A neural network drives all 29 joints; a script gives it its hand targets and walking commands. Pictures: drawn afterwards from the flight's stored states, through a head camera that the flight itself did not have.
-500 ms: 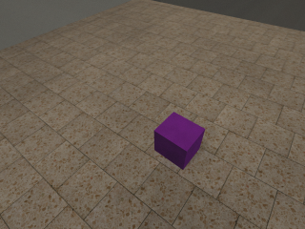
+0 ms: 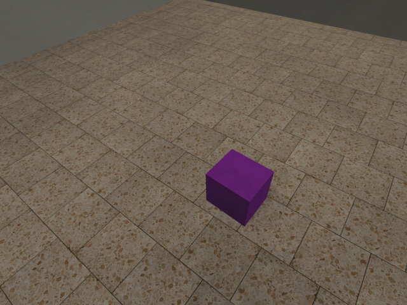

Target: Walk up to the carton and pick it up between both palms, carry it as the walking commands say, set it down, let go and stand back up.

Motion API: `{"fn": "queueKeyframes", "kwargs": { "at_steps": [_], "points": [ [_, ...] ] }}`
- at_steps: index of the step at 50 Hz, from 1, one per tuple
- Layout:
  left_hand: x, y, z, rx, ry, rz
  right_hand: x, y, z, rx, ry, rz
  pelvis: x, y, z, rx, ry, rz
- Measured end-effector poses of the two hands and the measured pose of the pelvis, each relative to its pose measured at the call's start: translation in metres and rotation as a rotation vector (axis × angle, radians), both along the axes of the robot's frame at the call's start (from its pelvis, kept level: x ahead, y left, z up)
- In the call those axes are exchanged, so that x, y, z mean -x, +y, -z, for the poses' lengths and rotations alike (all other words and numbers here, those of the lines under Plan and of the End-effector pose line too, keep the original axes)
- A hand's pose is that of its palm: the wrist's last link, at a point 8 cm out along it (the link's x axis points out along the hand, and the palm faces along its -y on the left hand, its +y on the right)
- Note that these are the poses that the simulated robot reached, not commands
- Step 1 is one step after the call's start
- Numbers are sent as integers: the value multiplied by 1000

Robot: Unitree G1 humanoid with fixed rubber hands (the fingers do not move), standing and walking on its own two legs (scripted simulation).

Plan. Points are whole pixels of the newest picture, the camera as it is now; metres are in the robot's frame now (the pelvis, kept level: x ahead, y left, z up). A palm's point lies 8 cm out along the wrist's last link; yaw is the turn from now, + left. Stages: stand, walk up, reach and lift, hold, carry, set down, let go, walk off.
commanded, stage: stand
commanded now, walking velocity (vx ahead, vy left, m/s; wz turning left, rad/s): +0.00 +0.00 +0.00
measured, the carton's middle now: (238, 186) +0.87 -0.13 -0.66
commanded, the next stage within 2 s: walk up in 0.44 s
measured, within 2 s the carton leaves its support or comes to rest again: neither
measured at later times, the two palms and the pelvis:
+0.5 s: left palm out of the picture +0.10 +0.31 -0.10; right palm out of the picture +0.10 -0.32 -0.10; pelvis +0.00 +0.00 +0.00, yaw +0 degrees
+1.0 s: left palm out of the picture +0.15 +0.29 -0.09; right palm out of the picture +0.13 -0.40 -0.10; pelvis +0.07 -0.05 -0.02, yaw -4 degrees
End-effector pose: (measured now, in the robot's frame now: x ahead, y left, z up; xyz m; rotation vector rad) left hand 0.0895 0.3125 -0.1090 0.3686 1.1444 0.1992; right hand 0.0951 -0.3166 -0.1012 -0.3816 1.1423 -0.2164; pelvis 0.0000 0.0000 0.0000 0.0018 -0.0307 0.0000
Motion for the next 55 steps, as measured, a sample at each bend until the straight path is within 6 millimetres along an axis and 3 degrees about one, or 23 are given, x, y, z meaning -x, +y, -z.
{"fn": "queueKeyframes", "kwargs": {
  "at_steps": [33, 37, 43, 47, 51, 55],
  "points": [
    [-13, -1, -4, -2, -24, 9, -3, -1, 1, -10, -10, 2, -5, -2, 0, -4, 1, 11],
    [-26, 2, -10, -14, -54, 40, 5, -22, -4, 16, -63, 26, -13, -9, 5, -11, 9, 35],
    [-61, -10, -22, -53, -99, 100, 17, -71, -1, 54, -36, 65, -34, -34, 13, -9, -7, 64],
    [-61, -16, -18, -92, -102, 82, -6, -89, 8, 57, -42, 52, -52, -51, 24, 10, -19, 61],
    [-57, -24, -25, -85, -79, 48, -49, -83, 1, 19, -95, 10, -76, -55, 15, 18, -12, 68],
    [-67, -28, -26, -66, -63, 49, -88, -73, -7, -1, -117, -34, -101, -55, 10, 15, -3, 73]
  ]
}}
